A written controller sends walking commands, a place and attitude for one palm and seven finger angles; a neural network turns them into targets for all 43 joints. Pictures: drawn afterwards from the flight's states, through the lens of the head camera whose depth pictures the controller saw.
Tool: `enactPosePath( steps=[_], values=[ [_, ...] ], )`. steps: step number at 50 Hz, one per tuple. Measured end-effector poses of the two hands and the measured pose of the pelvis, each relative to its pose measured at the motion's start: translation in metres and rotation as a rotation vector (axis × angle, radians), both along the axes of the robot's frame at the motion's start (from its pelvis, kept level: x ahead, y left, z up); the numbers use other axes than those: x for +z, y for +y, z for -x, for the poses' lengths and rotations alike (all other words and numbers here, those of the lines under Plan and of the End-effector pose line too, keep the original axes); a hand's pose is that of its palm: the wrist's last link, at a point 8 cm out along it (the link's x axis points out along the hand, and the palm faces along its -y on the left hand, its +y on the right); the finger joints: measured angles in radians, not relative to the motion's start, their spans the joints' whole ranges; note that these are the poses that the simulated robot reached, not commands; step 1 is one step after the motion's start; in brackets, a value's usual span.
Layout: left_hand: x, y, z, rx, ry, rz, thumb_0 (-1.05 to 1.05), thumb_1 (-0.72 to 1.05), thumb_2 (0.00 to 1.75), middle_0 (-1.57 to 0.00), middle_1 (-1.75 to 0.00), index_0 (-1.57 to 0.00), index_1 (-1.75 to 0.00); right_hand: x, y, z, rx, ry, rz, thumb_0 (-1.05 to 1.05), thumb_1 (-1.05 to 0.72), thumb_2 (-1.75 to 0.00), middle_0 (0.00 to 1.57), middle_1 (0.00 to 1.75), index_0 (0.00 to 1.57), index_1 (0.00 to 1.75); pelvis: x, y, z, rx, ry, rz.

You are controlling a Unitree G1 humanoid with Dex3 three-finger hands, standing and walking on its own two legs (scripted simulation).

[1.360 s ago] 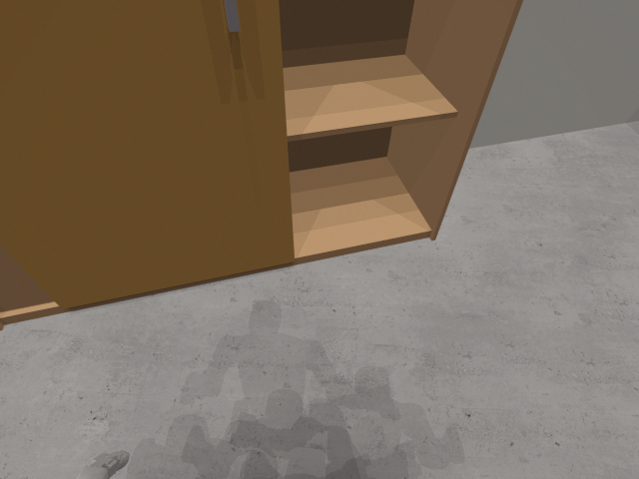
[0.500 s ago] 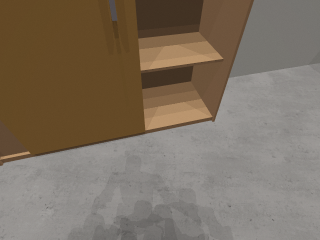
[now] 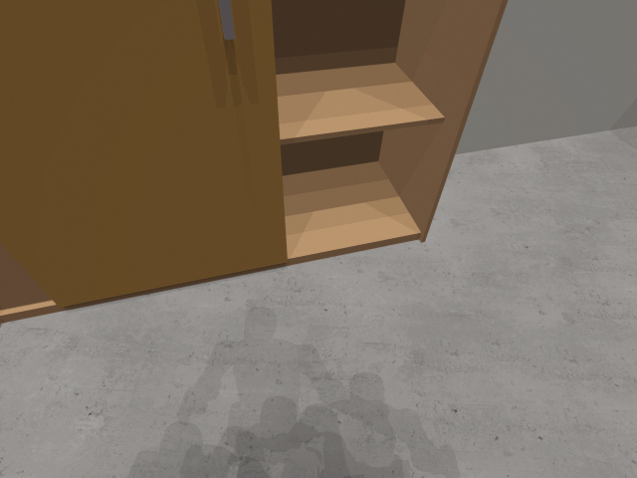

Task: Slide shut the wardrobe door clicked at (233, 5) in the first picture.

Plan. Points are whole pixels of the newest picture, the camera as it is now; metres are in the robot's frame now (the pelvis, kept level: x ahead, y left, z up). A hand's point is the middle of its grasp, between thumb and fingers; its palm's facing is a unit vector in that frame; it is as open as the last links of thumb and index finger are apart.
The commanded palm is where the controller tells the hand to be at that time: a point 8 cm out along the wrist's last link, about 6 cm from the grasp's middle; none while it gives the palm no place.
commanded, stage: look at it before walking up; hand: left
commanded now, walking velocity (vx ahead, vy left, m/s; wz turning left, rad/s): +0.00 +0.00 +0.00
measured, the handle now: out of the picture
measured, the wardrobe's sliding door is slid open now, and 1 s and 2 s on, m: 0.59 0.59 0.59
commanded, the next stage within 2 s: walk to a spot facing it in 0.18 s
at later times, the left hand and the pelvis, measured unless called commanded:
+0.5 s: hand out of the picture +0.06 +0.24 -0.17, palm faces -0.05 -0.95 -0.32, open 7.3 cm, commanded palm none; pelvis -0.01 +0.01 -0.01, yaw -4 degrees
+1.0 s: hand out of the picture +0.02 +0.13 -0.16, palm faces -0.17 -0.96 -0.20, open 7.3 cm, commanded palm none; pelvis +0.06 -0.05 +0.00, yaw -17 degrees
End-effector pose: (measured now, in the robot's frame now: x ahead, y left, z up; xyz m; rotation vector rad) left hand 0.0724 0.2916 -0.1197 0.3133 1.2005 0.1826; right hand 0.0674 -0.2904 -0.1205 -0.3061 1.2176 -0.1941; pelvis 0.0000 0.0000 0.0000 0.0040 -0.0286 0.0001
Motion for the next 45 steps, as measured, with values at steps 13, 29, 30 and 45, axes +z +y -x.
enactPosePath(
  steps=[13, 29, 30, 45],
  values=[
    [0.001, 0.006, 0.001, 0.009, -0.006, 0.0, 0.01, 0.91, 0.9, -0.2, -0.3, -0.21, -0.3, 0.004, 0.004, -0.012, 0.014, -0.024, 0.006, 0.01, -0.9, -0.9, 0.2, 0.3, 0.2, 0.3, 0.001, 0.004, -0.002, 0.005, -0.005, 0.001],
    [-0.019, -0.024, 0.02, -0.045, 0.089, 0.038, 0.0, 0.91, 0.9, -0.2, -0.3, -0.2, -0.3, -0.021, 0.023, 0.028, -0.107, -0.046, -0.075, 0.0, -0.9, -0.9, 0.2, 0.3, 0.2, 0.3, -0.013, -0.002, 0.014, -0.128, -0.01, -0.034],
    [-0.019, -0.031, 0.022, -0.052, 0.101, 0.044, 0.0, 0.91, 0.9, -0.2, -0.3, -0.2, -0.3, -0.026, 0.022, 0.034, -0.125, -0.042, -0.09, 0.0, -0.9, -0.9, 0.2, 0.3, 0.2, 0.3, -0.014, -0.005, 0.014, -0.144, -0.011, -0.037],
    [-0.004, -0.106, 0.062, -0.064, 0.263, 0.096, 0.0, 0.91, 0.9, -0.2, -0.3, -0.21, -0.3, -0.02, -0.017, 0.039, -0.285, -0.039, -0.145, 0.01, -0.9, -0.9, 0.2, 0.29, 0.2, 0.3, 0.001, -0.05, -0.029, -0.273, 0.018, -0.032]
  ],
)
